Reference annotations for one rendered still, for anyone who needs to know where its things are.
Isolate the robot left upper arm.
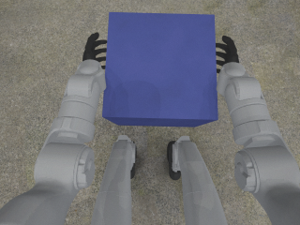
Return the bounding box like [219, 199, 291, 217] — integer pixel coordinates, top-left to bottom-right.
[0, 142, 96, 225]

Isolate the robot right upper arm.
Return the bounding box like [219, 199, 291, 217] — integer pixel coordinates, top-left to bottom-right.
[234, 145, 300, 225]

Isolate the robot left forearm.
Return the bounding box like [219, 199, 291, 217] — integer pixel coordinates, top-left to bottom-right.
[34, 59, 107, 182]

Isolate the robot right foot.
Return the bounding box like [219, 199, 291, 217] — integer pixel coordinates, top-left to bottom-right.
[167, 141, 181, 180]

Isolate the right robot hand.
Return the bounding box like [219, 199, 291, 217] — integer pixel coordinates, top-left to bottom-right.
[216, 36, 239, 74]

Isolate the carton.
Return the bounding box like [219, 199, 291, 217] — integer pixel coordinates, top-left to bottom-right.
[102, 12, 218, 128]

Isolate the left robot hand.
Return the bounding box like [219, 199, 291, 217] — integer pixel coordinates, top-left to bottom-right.
[82, 32, 107, 69]

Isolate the robot right forearm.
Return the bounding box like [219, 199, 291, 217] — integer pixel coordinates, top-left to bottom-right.
[216, 62, 300, 185]

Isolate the robot left thigh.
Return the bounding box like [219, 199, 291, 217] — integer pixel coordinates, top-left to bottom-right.
[90, 140, 136, 225]

